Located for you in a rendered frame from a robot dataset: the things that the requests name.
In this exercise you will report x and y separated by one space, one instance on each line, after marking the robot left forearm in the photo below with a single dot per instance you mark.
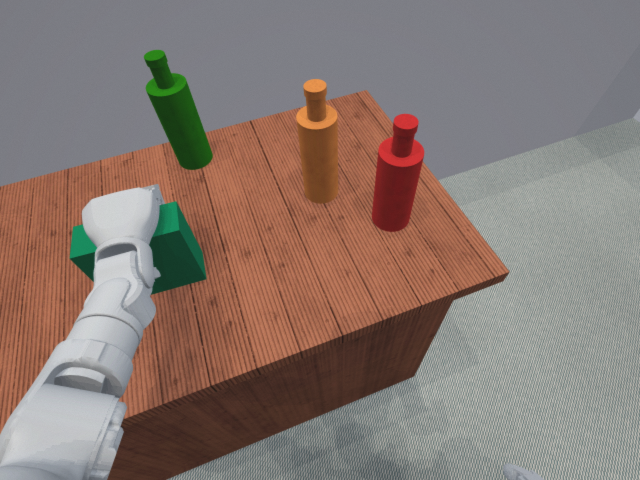
97 354

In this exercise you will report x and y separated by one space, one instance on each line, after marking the table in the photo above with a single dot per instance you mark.
306 307

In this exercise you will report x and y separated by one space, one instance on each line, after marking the robot left hand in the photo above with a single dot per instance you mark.
129 213

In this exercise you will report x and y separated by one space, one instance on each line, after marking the sponge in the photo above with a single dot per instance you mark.
176 253

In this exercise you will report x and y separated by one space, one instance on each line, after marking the left robot upper arm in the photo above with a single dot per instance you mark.
65 434

